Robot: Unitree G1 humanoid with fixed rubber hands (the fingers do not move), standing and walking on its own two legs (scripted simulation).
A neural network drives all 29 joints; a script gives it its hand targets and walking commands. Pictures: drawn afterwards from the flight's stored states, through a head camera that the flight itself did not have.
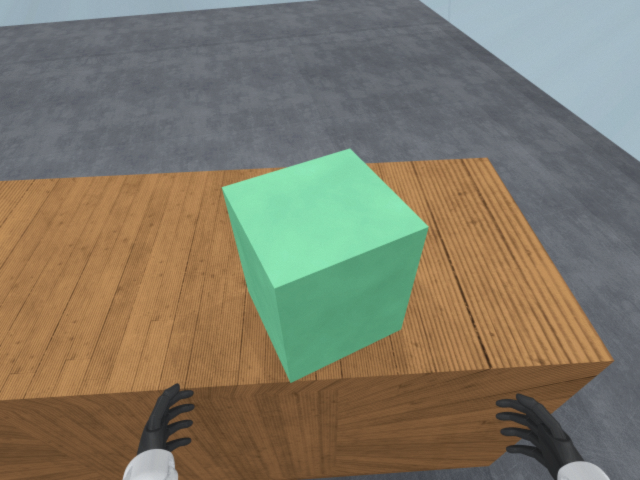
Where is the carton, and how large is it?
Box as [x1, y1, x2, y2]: [222, 149, 428, 382]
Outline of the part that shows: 350,149 346,149 222,187 248,291 290,382 400,329 428,226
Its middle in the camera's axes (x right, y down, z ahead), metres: +0.00 +0.04 +0.60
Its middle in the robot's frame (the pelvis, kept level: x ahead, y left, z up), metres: +0.42 +0.01 +0.01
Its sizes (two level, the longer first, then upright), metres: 0.210 0.200 0.250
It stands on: a pedestal, 0.66 m high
